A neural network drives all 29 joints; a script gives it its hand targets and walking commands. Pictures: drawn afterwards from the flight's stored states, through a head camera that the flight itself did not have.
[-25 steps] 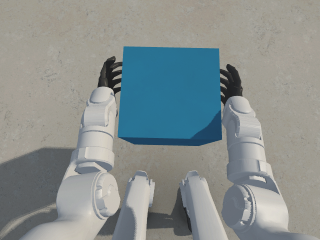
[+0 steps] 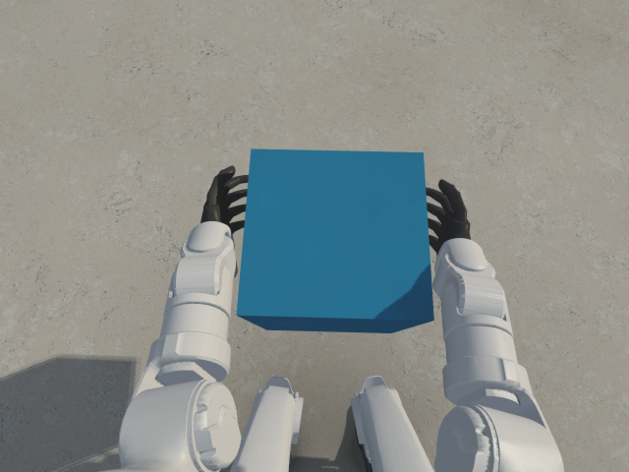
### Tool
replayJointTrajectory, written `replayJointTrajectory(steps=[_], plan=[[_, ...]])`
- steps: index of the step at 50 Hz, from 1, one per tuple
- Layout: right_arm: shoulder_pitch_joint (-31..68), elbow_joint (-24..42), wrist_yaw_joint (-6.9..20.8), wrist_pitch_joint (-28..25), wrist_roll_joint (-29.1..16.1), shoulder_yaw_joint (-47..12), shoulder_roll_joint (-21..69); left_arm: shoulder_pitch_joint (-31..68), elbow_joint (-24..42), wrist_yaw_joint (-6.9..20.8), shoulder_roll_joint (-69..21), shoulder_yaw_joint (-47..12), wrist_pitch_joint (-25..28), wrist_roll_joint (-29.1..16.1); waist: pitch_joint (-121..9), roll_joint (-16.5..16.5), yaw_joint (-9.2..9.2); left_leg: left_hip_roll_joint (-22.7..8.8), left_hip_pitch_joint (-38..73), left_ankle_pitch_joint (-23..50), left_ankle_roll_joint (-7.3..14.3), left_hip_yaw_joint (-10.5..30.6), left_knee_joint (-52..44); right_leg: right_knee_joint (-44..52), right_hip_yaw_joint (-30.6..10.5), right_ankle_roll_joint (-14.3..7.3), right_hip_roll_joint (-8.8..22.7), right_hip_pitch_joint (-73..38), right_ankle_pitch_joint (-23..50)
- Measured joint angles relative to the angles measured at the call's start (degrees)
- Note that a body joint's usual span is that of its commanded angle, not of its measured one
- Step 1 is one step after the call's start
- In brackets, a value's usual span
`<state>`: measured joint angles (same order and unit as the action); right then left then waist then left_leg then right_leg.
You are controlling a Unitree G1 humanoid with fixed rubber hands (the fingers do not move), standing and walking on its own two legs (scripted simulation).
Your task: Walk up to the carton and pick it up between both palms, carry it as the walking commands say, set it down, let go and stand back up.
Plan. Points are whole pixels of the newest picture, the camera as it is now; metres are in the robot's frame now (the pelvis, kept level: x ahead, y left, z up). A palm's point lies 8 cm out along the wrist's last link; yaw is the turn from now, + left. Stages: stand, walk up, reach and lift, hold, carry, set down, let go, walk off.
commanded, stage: reach and lift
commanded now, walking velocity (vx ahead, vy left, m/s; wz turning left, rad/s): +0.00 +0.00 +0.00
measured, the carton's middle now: (332, 255) +0.42 -0.01 -0.11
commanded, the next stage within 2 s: none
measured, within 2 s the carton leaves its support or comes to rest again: neither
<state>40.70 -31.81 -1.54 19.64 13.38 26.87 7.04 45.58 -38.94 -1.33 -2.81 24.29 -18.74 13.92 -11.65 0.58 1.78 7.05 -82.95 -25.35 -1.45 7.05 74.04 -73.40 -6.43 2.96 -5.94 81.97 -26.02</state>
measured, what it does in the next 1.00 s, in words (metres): rises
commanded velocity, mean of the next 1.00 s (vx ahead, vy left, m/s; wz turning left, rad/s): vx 0.00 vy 0.00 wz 0.00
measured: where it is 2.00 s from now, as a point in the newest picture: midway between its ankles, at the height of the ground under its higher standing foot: (324, 463)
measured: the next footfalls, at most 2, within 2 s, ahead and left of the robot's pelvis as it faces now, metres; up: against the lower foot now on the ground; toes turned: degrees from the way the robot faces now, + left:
none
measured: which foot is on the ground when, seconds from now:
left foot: down 0.00-1.00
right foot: down 0.00-1.00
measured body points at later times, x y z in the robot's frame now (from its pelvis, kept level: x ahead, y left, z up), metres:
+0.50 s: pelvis +0.03 +0.00 +0.07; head +0.17 +0.00 +0.49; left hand +0.43 +0.14 +0.02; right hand +0.40 -0.16 +0.02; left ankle +0.07 +0.12 -0.60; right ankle +0.06 -0.13 -0.60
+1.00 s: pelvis +0.04 +0.00 +0.12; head +0.13 +0.00 +0.56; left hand +0.40 +0.14 +0.09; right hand +0.38 -0.16 +0.09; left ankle +0.07 +0.12 -0.60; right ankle +0.06 -0.13 -0.60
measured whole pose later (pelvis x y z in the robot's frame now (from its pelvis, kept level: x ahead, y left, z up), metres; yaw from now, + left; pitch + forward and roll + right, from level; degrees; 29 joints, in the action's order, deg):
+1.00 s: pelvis +0.04 +0.00 +0.12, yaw +0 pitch +16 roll +0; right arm 23.4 -24.0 0.6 23.0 17.4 22.5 11.4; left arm 27.3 -29.8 1.0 -7.7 21.6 -21.9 17.0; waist -5.8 -0.3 2.0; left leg 4.9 -39.4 -15.1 -0.4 8.1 38.7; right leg -38.8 -8.3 1.5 -3.7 39.0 -15.7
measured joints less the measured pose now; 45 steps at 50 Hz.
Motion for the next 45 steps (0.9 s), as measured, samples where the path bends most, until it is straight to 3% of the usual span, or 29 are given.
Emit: replayJointTrajectory(steps=[45], plan=[[-16.56,7.85,1.92,2.07,3.81,-3.52,4.67,-17.02,8.28,2.44,-4.44,-2.53,-1.96,2.46,5.1,-0.78,0.08,-1.96,38.72,9.4,0.98,1.04,-32.32,31.69,-1.77,-1.37,2.06,-38.23,9.42]])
